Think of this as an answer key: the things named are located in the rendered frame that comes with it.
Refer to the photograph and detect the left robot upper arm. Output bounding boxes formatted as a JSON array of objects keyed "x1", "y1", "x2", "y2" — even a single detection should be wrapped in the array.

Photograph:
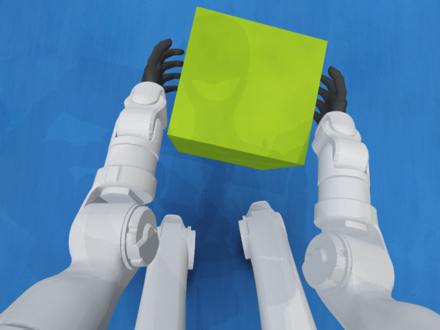
[{"x1": 0, "y1": 203, "x2": 160, "y2": 330}]

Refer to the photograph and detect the left robot thigh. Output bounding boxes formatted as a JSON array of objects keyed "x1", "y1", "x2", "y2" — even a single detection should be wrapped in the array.
[{"x1": 135, "y1": 222, "x2": 195, "y2": 330}]

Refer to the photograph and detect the robot left shin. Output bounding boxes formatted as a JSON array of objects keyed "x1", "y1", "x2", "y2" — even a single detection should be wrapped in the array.
[{"x1": 157, "y1": 214, "x2": 186, "y2": 237}]

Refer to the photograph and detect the left robot forearm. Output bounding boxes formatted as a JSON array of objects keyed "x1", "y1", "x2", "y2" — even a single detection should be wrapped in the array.
[{"x1": 69, "y1": 82, "x2": 168, "y2": 255}]

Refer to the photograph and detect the robot left hand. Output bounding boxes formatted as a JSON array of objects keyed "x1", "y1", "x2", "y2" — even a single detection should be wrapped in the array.
[{"x1": 141, "y1": 38, "x2": 184, "y2": 94}]

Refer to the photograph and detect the right robot upper arm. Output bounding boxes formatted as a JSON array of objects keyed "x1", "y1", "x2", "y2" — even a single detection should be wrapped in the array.
[{"x1": 302, "y1": 231, "x2": 440, "y2": 330}]

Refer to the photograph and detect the carton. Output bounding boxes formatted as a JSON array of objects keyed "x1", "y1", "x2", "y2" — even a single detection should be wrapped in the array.
[{"x1": 167, "y1": 7, "x2": 328, "y2": 171}]

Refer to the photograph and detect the right robot forearm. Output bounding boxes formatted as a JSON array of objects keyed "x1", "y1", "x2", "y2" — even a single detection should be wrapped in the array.
[{"x1": 311, "y1": 111, "x2": 389, "y2": 255}]

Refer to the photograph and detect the robot right hand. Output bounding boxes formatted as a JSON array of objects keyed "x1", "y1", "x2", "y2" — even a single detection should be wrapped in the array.
[{"x1": 313, "y1": 66, "x2": 348, "y2": 124}]

